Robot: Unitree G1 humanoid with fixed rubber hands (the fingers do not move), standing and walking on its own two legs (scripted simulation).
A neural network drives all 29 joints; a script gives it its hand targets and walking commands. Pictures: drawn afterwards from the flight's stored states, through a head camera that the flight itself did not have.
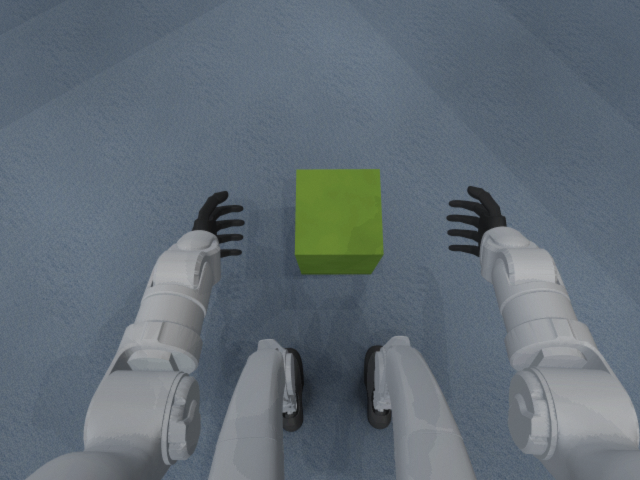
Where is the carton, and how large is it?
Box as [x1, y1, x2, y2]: [295, 169, 383, 274]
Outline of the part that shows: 296,170 295,256 301,273 371,273 383,254 379,169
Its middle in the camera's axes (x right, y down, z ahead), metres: +0.04 -0.03 +1.01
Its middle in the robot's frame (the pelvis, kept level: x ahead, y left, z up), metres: +0.55 -0.02 -0.56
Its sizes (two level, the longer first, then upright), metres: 0.210 0.200 0.250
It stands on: the floor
